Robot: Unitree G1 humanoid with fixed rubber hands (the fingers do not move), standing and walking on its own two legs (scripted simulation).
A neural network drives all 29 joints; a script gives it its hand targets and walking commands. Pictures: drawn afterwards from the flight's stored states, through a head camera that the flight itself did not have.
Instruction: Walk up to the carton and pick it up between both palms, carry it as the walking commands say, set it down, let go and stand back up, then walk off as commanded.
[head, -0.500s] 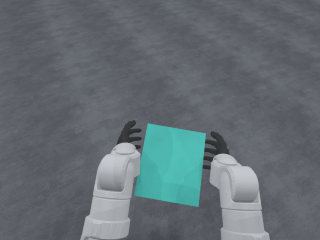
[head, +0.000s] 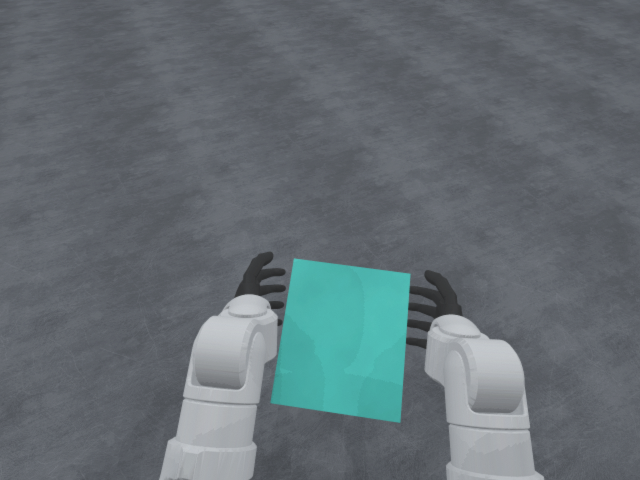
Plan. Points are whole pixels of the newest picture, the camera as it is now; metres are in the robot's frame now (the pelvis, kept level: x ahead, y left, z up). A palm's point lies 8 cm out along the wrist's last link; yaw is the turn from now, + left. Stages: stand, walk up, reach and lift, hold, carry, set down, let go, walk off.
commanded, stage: carry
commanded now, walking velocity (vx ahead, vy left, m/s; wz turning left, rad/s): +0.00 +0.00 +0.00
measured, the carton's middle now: (339, 341) +0.33 +0.00 -0.03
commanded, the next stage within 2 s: none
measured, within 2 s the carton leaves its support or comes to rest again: neither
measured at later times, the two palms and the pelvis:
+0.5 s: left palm (236, 404) +0.20 +0.10 +0.10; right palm (484, 446) +0.17 -0.12 +0.09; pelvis -0.11 +0.01 +0.00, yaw -3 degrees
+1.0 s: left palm (237, 416) +0.18 +0.10 +0.10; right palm (489, 456) +0.16 -0.13 +0.09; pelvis -0.12 +0.00 +0.00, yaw -3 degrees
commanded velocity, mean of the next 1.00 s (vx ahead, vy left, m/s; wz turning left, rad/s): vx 0.00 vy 0.00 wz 0.00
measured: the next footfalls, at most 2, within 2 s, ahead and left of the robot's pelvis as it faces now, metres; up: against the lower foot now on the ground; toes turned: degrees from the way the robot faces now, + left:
right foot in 0.24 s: -0.03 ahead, -0.13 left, +0.00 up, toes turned +0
